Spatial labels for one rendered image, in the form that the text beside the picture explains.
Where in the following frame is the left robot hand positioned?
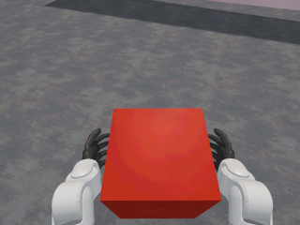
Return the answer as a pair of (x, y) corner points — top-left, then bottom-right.
(82, 128), (110, 168)

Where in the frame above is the robot right forearm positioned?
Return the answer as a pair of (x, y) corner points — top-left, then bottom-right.
(217, 158), (274, 225)

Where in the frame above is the carton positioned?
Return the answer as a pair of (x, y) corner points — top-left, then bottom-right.
(99, 108), (222, 218)

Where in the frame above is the robot left forearm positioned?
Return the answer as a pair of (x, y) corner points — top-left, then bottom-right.
(52, 158), (102, 225)

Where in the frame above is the right robot hand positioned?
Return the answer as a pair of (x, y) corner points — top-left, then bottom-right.
(207, 128), (235, 172)

